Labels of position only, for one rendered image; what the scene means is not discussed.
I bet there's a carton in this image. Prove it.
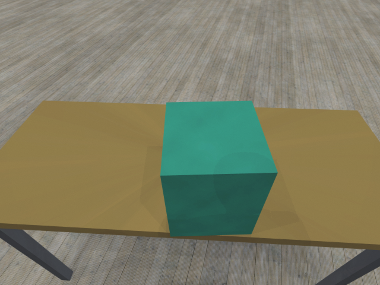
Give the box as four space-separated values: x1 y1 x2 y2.
160 101 278 237

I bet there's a table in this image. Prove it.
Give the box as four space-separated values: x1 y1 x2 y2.
0 100 380 285

